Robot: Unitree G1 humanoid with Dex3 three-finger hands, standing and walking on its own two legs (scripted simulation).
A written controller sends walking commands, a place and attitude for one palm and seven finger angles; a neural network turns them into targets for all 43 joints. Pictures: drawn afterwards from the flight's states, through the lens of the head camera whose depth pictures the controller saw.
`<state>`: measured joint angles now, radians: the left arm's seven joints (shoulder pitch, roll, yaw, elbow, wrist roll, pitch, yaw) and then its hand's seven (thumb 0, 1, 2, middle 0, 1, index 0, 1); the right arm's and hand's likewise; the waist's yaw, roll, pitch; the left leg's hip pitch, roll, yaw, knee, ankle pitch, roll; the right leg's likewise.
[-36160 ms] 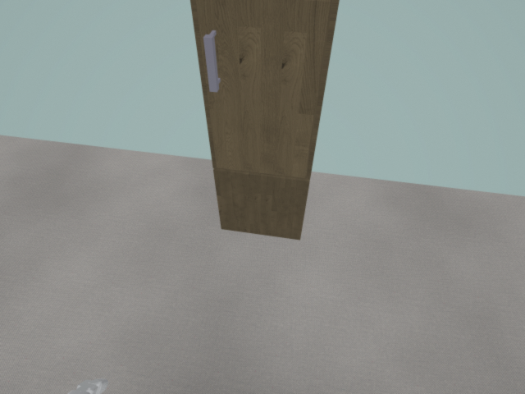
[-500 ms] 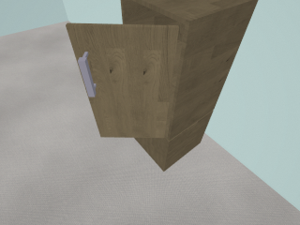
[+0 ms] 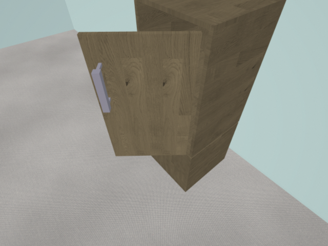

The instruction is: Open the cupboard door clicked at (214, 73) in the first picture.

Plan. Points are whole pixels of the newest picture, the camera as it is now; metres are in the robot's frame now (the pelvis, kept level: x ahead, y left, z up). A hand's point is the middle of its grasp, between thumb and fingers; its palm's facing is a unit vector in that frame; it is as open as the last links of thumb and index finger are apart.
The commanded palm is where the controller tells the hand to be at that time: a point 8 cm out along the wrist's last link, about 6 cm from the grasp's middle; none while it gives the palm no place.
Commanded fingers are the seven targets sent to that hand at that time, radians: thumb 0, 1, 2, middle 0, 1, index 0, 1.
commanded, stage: look again from close up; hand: left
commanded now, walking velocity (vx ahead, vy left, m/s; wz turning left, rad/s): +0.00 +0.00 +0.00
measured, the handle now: (103, 88) +0.55 +0.23 +0.09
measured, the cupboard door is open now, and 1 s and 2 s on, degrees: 51 51 51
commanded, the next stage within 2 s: raise the hand with hooked fingers in 0.18 s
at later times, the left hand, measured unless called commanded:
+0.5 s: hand (86, 207) +0.21 +0.20 +0.01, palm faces +0.24 -0.96 -0.11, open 7.7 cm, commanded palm +0.11 +0.24 -0.04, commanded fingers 0.00 0.62 0.78 -0.22 -0.48 -0.22 -0.48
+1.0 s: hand (87, 215) +0.19 +0.19 +0.01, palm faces -0.05 -1.00 -0.08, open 10.4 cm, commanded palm +0.15 +0.26 +0.01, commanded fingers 0.00 0.04 0.53 -0.26 -0.86 -0.26 -0.86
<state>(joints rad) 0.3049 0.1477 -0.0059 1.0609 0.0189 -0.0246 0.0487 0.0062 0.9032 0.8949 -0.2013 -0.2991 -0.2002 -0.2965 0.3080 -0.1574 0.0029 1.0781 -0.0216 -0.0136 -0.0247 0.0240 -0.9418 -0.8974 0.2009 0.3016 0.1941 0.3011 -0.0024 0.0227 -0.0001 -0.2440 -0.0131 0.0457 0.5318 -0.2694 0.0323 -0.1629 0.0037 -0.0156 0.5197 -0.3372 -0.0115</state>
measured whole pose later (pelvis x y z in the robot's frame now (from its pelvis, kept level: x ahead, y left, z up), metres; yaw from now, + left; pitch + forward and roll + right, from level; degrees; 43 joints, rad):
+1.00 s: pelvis -0.04 -0.04 -0.06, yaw +2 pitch +9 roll -2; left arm 0.23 0.35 0.25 0.11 -0.35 -0.28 -0.41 0.01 0.25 0.62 -0.25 -0.71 -0.25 -0.71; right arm 0.22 -0.21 0.05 0.60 0.04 -0.20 -0.09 0.01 -0.90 -0.90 0.21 0.30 0.20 0.30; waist 0.00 0.05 -0.09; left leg -0.77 0.04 -0.05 1.02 -0.41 -0.02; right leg -0.65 0.05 -0.13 0.99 -0.50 -0.07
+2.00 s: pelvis -0.03 +0.01 -0.01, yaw +2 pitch +2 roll -2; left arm -0.13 0.47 0.42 0.35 -0.34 -0.02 -0.44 -0.01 -0.50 0.30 -0.30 -1.20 -0.30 -1.20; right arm 0.27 -0.27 0.06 0.60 0.07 -0.19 -0.11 0.01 -0.90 -0.90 0.21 0.30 0.20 0.30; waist 0.02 0.04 -0.04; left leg -0.41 0.00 0.01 0.65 -0.27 0.04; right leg -0.30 0.01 -0.07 0.60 -0.33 -0.01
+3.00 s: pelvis -0.02 -0.01 -0.01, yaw +0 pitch +6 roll -1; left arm -0.38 0.49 0.45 0.66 -0.28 -0.13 -0.43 -0.01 -0.50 0.30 -0.30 -1.20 -0.30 -1.20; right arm 0.30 -0.28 0.04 0.62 0.06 -0.15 -0.10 0.01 -0.90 -0.90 0.20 0.30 0.20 0.30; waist -0.02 0.02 -0.04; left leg -0.49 0.02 0.02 0.69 -0.30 0.01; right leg -0.40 0.03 -0.05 0.66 -0.36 -0.03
